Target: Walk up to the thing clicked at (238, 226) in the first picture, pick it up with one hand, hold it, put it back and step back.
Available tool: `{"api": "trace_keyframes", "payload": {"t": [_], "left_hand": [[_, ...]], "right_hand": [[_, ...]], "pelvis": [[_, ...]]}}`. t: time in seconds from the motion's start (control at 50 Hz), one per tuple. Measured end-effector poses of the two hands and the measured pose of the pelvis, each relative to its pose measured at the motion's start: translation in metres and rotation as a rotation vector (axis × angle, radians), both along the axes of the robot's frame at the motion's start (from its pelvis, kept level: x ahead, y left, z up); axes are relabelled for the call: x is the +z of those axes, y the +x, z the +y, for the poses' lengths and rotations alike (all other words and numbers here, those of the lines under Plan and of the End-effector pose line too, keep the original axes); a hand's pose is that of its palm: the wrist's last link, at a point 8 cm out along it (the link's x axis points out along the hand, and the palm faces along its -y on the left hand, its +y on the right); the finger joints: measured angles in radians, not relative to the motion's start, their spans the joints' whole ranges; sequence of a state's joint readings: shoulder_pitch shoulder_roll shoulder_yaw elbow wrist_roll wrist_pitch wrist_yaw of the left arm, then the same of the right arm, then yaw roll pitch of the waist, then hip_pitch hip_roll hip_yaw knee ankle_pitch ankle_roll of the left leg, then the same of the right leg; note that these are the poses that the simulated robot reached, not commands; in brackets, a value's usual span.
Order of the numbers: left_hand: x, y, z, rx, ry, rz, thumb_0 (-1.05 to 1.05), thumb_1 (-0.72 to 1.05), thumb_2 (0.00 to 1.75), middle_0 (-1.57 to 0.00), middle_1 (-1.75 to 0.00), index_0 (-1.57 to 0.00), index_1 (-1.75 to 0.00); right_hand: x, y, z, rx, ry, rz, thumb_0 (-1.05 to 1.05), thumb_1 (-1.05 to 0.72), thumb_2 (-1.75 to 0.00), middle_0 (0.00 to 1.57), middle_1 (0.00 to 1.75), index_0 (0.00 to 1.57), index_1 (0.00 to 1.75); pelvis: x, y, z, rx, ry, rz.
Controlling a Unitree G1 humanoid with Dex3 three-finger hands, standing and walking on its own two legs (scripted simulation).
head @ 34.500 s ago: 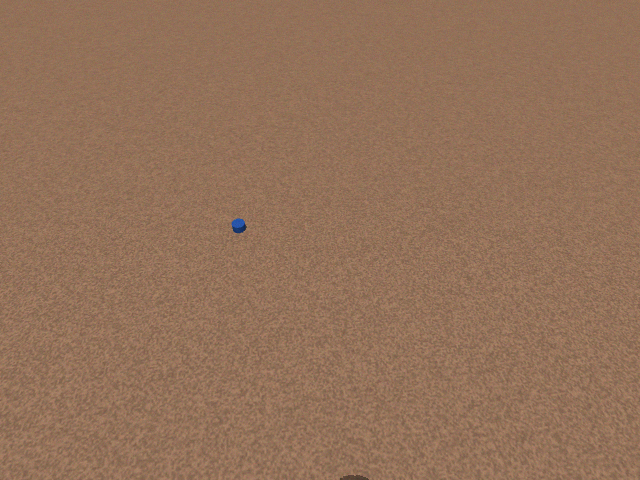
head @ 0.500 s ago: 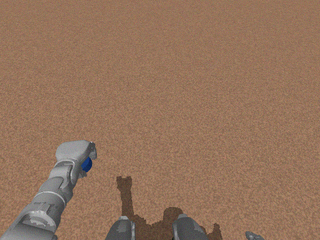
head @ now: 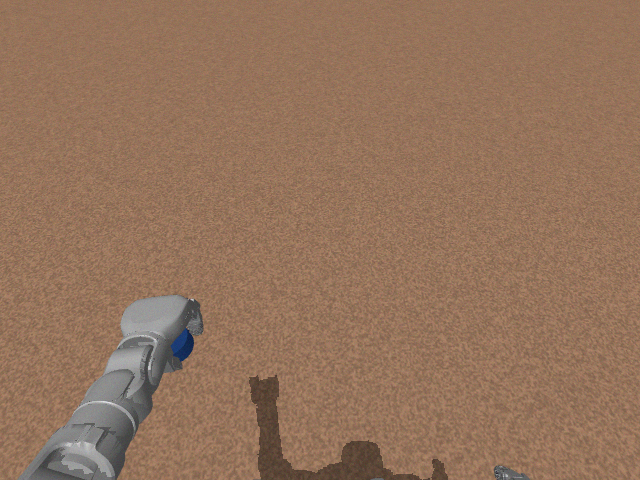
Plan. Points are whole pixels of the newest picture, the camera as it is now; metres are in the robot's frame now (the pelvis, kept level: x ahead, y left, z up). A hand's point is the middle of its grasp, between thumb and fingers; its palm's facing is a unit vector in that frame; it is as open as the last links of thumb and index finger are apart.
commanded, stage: hold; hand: left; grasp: from above
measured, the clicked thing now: (172, 342) +0.35 +0.22 -0.11
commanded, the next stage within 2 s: crouch in 1.88 s
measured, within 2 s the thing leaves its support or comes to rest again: neither
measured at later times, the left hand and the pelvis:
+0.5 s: hand (157, 338) +0.32 +0.21 -0.03, palm faces -0.44 -0.04 -0.90, open 7.4 cm; pelvis +0.01 +0.00 +0.02, yaw +0 degrees
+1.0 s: hand (157, 352) +0.29 +0.20 -0.02, palm faces -0.44 -0.04 -0.90, open 7.4 cm; pelvis +0.00 -0.01 +0.03, yaw +0 degrees
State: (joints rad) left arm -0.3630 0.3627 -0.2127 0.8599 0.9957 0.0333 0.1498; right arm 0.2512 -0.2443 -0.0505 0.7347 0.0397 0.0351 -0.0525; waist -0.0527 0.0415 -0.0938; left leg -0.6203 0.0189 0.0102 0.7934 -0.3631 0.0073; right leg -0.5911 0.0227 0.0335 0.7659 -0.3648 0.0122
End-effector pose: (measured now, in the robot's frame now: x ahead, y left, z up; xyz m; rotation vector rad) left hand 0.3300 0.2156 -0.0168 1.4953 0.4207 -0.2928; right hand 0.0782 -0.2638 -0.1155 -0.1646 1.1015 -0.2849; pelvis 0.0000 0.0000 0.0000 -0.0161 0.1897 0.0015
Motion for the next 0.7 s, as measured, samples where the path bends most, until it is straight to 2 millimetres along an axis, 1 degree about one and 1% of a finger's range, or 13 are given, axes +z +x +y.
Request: {"api": "trace_keyframes", "payload": {"t": [0.16,0.3,0.5,0.7], "left_hand": [[0.017,0.003,0.003,-0.015,0.008,-0.005,-0.03,0.28,0.39,-0.70,-0.62,-0.86,-0.62],[0.027,0.003,0.004,-0.021,0.009,0.005,-0.03,0.28,0.39,-0.69,-0.62,-0.86,-0.62],[0.040,-0.003,0.000,-0.030,0.008,0.003,-0.03,0.28,0.39,-0.69,-0.62,-0.86,-0.61],[0.048,-0.014,-0.004,-0.031,0.004,0.001,-0.03,0.28,0.39,-0.70,-0.62,-0.87,-0.61]], "right_hand": [[0.010,0.017,0.001,0.005,0.007,-0.035,0.01,-0.91,-0.90,0.21,0.30,0.20,0.30],[0.015,0.028,0.004,0.014,0.020,-0.056,0.01,-0.91,-0.90,0.21,0.30,0.20,0.30],[0.021,0.036,0.004,0.026,0.029,-0.082,0.01,-0.91,-0.90,0.21,0.30,0.20,0.30],[0.026,0.040,0.002,0.039,0.035,-0.108,0.01,-0.91,-0.90,0.20,0.30,0.20,0.30]], "pelvis": [[0.008,0.008,0.002,-0.003,0.004,-0.027],[0.012,0.011,0.002,-0.006,0.006,-0.047],[0.018,0.011,0.000,-0.008,0.009,-0.076],[0.022,0.006,-0.004,-0.009,0.014,-0.105]]}}
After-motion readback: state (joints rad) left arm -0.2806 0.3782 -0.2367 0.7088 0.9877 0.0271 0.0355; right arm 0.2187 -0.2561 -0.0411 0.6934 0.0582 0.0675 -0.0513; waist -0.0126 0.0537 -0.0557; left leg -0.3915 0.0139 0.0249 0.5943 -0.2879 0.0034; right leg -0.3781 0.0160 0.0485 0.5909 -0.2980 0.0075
